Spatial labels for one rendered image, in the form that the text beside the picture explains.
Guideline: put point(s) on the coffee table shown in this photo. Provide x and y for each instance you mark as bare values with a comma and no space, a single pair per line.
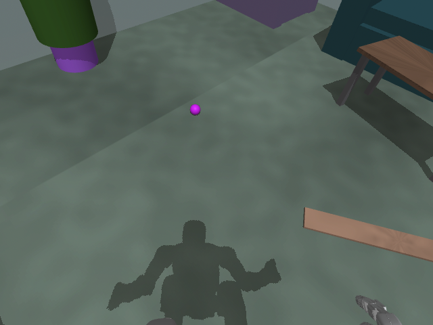
404,59

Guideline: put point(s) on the sofa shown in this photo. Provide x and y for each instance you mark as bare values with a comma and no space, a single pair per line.
362,22

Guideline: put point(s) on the potted plant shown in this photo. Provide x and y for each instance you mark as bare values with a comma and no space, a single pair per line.
68,27

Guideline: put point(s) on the ball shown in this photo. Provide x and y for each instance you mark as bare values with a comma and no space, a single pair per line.
195,109

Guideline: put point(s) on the right robot hand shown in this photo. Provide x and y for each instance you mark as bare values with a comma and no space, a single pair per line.
377,311

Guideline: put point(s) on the armchair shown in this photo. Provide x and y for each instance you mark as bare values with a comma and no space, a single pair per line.
272,13

